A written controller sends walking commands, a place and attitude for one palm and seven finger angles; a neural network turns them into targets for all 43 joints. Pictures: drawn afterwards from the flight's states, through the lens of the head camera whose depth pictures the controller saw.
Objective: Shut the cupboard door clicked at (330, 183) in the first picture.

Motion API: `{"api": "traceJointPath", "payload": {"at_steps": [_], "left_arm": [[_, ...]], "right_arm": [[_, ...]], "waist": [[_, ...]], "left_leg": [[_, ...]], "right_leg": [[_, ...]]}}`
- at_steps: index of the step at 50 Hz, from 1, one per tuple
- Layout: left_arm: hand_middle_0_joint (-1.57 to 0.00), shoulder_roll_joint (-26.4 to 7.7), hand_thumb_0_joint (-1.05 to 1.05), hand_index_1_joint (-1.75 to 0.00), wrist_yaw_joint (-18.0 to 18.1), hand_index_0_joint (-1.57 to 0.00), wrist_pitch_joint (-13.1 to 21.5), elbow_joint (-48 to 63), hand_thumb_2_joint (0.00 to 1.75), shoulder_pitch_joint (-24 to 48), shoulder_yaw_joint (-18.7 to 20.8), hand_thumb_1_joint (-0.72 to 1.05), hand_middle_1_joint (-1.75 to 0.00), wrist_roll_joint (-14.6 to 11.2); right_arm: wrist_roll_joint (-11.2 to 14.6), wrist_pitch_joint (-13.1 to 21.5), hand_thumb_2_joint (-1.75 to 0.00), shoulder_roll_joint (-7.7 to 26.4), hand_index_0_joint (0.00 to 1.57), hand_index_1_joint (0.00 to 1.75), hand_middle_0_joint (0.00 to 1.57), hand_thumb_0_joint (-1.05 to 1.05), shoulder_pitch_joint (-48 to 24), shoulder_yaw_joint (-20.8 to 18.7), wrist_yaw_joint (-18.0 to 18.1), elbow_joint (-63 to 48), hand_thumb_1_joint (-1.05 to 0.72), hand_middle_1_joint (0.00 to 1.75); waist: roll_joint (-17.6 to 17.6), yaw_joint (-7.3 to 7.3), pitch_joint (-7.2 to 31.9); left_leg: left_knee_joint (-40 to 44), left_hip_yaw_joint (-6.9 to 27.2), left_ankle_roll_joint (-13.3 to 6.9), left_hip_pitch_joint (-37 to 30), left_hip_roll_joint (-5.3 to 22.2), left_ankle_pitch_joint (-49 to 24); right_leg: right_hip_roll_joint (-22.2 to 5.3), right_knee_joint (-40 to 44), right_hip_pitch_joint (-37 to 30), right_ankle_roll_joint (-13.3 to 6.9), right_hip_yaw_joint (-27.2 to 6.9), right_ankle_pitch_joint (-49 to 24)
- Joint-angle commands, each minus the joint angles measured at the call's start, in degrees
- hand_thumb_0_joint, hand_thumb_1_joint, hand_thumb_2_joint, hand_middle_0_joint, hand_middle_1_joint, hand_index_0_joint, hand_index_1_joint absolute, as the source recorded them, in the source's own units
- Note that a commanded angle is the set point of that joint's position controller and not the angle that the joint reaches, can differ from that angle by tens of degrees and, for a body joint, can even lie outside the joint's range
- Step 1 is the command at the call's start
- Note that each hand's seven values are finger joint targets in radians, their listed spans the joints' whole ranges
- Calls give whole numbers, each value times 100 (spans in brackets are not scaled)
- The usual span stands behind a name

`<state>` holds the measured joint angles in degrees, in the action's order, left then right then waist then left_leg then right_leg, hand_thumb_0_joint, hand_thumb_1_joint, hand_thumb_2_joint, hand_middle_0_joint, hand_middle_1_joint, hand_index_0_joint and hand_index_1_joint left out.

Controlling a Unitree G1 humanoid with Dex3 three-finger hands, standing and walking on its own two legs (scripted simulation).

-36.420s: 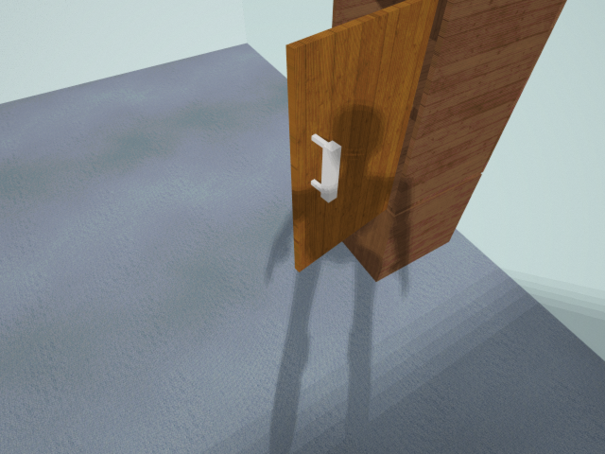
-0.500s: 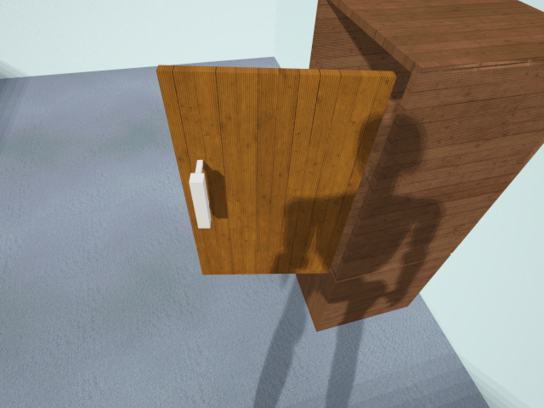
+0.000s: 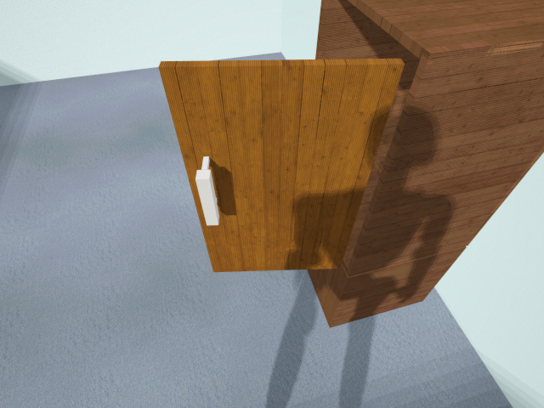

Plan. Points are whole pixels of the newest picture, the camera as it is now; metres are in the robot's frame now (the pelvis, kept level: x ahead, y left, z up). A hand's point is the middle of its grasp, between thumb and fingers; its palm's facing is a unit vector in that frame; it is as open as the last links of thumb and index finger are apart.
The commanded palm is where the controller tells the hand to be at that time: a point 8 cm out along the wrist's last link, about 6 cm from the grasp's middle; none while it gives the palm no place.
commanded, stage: look again from close up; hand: left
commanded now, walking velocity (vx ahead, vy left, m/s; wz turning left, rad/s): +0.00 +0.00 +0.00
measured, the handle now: (209, 191) +0.48 +0.15 +0.01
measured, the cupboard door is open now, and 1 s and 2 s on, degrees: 77 77 77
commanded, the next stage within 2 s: raise the hand and make a fist in 0.32 s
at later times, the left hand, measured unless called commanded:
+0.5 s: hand out of the picture +0.09 +0.18 -0.13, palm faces +0.14 -0.97 -0.22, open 7.4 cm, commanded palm +0.10 +0.21 -0.07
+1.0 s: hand out of the picture +0.13 +0.16 -0.03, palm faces +0.13 -0.99 -0.06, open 5.4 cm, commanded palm +0.12 +0.21 -0.04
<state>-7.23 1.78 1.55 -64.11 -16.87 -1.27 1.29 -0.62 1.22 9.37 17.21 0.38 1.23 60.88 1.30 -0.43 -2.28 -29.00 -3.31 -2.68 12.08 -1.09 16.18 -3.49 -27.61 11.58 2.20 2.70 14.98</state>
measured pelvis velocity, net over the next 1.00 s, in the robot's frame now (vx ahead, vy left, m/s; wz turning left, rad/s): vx -0.05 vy -0.05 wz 0.04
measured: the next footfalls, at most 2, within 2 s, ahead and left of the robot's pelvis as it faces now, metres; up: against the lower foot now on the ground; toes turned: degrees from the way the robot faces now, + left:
none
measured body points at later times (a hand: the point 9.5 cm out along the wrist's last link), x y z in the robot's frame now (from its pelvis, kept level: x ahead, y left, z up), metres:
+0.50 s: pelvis +0.00 -0.02 +0.00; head +0.02 -0.01 +0.45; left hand +0.08 +0.23 -0.11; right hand +0.04 -0.25 -0.15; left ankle +0.00 +0.09 -0.74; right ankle +0.00 -0.15 -0.74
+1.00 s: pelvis -0.05 -0.05 -0.11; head +0.01 -0.04 +0.34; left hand +0.12 +0.21 -0.02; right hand +0.19 -0.27 -0.16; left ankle -0.01 +0.09 -0.74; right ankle +0.00 -0.15 -0.74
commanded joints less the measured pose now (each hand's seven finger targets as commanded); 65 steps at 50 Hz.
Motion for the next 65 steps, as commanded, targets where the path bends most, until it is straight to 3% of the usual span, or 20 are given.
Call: {"api": "traceJointPath", "payload": {"at_steps": [1,20,21,22,23,24,25,26,28,30,32,34,36,42,48,52,56,59,61,65], "left_arm": [[-20,-598,0,-30,58,-20,26,244,90,-293,111,90,-30,-33],[-20,-955,0,-30,38,-20,5,386,90,-104,166,90,-30,-58],[-20,-953,0,-30,255,-20,39,189,90,-441,160,90,-30,1],[-20,-4672,0,-30,351,-20,1688,9602,90,4915,2957,90,-30,-555],[-22,-1236,0,-32,306,-22,1096,7255,90,350,322,90,-32,-711],[-24,-1250,0,-34,499,-24,821,7273,90,290,619,90,-34,-1010],[-25,258,0,-36,438,-25,284,6081,90,-983,-142,90,-36,-1027],[-27,-261,0,-38,485,-27,491,6964,90,270,111,90,-38,-1026],[-31,-530,0,-42,309,-31,1049,6074,90,-313,732,90,-42,-961],[-35,-198,0,-46,-178,-35,1775,4900,90,-1759,963,90,-46,-1167],[-38,-253,0,-50,-862,-38,2794,4799,90,-2102,1322,90,-50,-1510],[-42,-556,0,-54,-1679,-42,3601,4808,90,-2142,1614,90,-54,-1781],[-46,-924,0,-58,-2051,-46,3701,5129,90,-1837,1827,90,-58,-1846],[-57,-1486,0,-70,-1721,-57,3779,8222,90,356,1833,90,-70,-1977],[-68,-1102,0,-82,-1830,-68,3679,8510,90,333,887,90,-82,-1913],[-75,-1249,0,-90,-2094,-75,2172,7081,90,-595,1279,90,-90,-1896],[-82,-1411,0,-98,-1727,-82,1189,7630,90,-1097,1973,90,-98,-2056],[-88,-1376,0,-104,-1091,-88,1623,8377,90,-1117,2217,90,-104,-2020],[-92,-1116,0,-108,-869,-92,2146,8522,90,-1076,1878,90,-108,-1880],[-99,-773,0,-116,-1035,-99,2831,8170,90,-633,1074,90,-116,-1635]], "right_arm": [[-12,122,-90,547,20,30,20,0,253,-86,19,-331,-90,30],[-7,111,-90,694,20,30,20,0,-52,-58,8,-46,-90,30],[62,97,-90,833,20,30,20,0,-366,-97,-22,-371,-90,30],[49,1190,-90,2036,20,30,20,0,107,-418,517,-1854,-90,30],[421,1604,-90,1155,20,30,20,0,-411,-49,575,-1930,-90,30],[233,1760,-90,1190,20,30,20,0,-483,-45,474,-1729,-90,30],[262,1820,-90,870,20,30,20,0,-417,-133,278,-1599,-90,30],[268,1885,-90,1170,20,30,20,0,-365,-308,174,-1963,-90,30],[145,1929,-90,1149,20,30,20,0,-598,-372,138,-2296,-90,30],[136,1899,-90,1023,20,30,20,0,-733,-466,34,-2624,-90,30],[38,1898,-90,1027,20,30,20,0,-858,-573,-66,-2833,-90,30],[71,1869,-90,1067,20,30,20,0,-921,-632,-176,-3094,-90,30],[120,1814,-90,1133,20,30,20,0,-1116,-632,-174,-3526,-90,30],[134,1900,-90,1055,20,30,20,0,-1013,-508,77,-4017,-90,30],[150,1940,-90,1211,20,30,20,0,-650,-403,366,-3698,-90,30],[322,1636,-90,1172,20,30,20,0,-685,-383,434,-3814,-90,30],[338,1380,-90,964,20,30,20,0,-870,-391,394,-4201,-90,30],[209,1388,-90,810,20,30,20,0,-847,-369,342,-4124,-90,30],[115,1439,-90,790,20,30,20,0,-655,-366,274,-3998,-90,30],[46,1502,-90,1037,20,30,20,0,-545,-346,198,-3829,-90,30]], "waist": [[-200,16,-104],[-128,97,-36],[-564,185,-253],[8,-722,2148],[1947,-63,2714],[1621,142,2572],[1104,-96,1536],[947,-201,750],[-376,-167,-149],[-1841,159,-297],[-2297,392,197],[-1566,527,687],[-567,611,1191],[710,162,2280],[215,-375,1933],[-484,-50,1661],[-383,476,2371],[-310,590,2617],[-171,419,2501],[-28,-34,1782]], "left_leg": [[745,746,26,218,656,-837],[883,507,73,-99,634,-1164],[-93,368,226,241,817,-1656],[-318,599,172,-1558,525,-3086],[-155,521,267,-2148,461,-3741],[109,466,515,-1684,497,-4222],[276,580,506,-912,496,-3394],[75,641,486,-109,385,-2054],[-327,608,354,1157,146,-657],[-868,480,358,2043,39,-113],[-1597,320,393,2765,-61,236],[-2152,239,459,3182,-126,306],[-2531,66,373,3524,-218,461],[-3282,221,141,3568,-48,1018],[-3517,500,56,3674,130,1114],[-3255,471,101,4104,88,1085],[-2835,418,152,3556,-2,297],[-2618,535,181,3085,75,-528],[-2606,541,205,2847,99,-870],[-2697,623,205,3076,139,-106]], "right_leg": [[-207,255,87,-374,-335,-302],[-307,478,-159,-355,-468,-910],[-516,390,36,-288,-623,-2290],[168,-885,-152,-335,-88,-2583],[404,-1330,673,-301,204,-741],[401,-861,481,-385,216,-289],[263,-732,823,-275,231,-97],[214,-584,917,-290,211,-360],[249,-529,1518,-315,384,-101],[287,-848,2067,-299,414,619],[235,-1393,2365,-296,132,912],[95,-1898,2281,-374,-269,643],[33,-2166,2362,-406,-562,890],[96,-2186,3055,-369,-1105,2492],[330,-2433,3575,-341,-745,2135],[240,-2065,3081,-245,-775,2369],[169,-2120,2081,-209,-610,1228],[327,-2639,1880,-282,-86,-360],[371,-2845,2209,-303,94,-823],[408,-2878,3186,-346,171,250]]}}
